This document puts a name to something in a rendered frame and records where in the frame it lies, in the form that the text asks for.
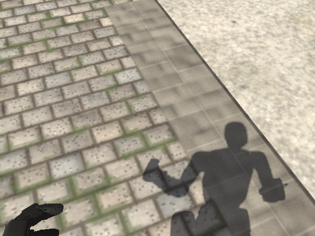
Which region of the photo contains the left robot hand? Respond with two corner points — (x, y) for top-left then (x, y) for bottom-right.
(2, 203), (64, 236)

